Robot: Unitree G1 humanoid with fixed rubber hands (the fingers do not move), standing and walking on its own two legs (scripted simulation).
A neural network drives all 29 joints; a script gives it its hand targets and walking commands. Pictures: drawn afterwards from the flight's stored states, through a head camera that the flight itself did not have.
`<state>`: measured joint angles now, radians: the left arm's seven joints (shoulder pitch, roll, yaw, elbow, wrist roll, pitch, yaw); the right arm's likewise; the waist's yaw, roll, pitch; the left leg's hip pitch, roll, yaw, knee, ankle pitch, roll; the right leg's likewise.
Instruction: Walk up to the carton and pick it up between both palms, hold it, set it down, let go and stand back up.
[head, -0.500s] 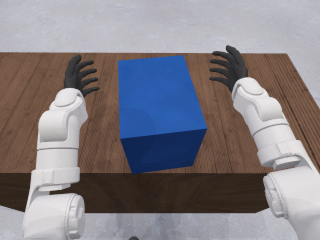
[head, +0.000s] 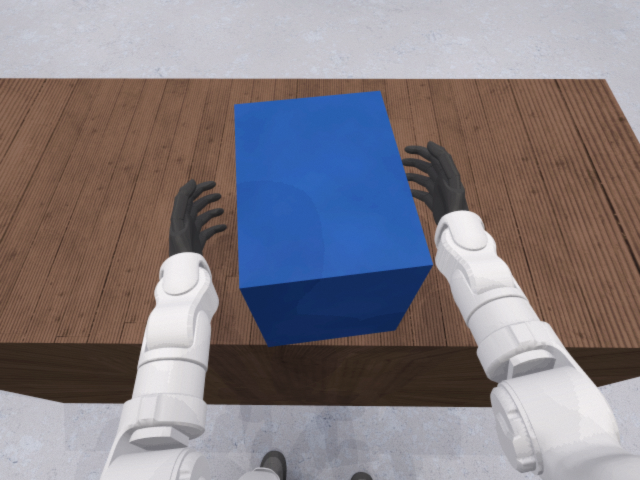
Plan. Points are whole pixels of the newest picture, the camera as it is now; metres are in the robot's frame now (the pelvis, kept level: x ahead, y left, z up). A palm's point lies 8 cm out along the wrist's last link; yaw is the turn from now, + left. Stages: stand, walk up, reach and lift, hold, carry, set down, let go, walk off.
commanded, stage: reach and lift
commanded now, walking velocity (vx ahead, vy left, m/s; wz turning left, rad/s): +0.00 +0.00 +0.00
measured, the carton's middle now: (321, 226) +0.41 +0.05 +0.03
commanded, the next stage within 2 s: none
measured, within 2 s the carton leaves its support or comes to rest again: neither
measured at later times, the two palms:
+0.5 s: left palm (212, 234) +0.38 +0.18 +0.04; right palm (433, 204) +0.45 -0.08 +0.05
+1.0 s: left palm (214, 235) +0.38 +0.18 +0.05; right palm (428, 210) +0.44 -0.08 +0.05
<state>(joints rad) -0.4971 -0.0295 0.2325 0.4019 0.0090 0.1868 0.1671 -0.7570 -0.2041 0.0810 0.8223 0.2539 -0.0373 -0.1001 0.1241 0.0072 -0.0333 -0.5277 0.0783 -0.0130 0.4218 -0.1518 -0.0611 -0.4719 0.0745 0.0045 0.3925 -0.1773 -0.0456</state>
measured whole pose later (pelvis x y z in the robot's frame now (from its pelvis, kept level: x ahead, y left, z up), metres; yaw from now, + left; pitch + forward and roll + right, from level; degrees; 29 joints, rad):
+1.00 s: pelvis -0.03 +0.00 -0.01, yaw +0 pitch +16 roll -1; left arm -0.76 -0.12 0.36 0.77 0.15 -0.01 0.21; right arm -0.91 -0.08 -0.16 1.05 0.03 -0.07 -0.10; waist 0.13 -0.01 -0.08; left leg -0.63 0.08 -0.03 0.50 -0.15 -0.06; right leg -0.58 0.08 -0.01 0.48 -0.18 -0.05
